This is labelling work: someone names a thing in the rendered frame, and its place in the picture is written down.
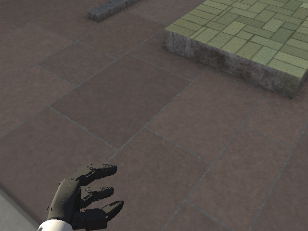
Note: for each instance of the left robot forearm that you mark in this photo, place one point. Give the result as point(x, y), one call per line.
point(55, 225)

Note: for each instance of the robot left hand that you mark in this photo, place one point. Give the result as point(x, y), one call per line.
point(70, 197)

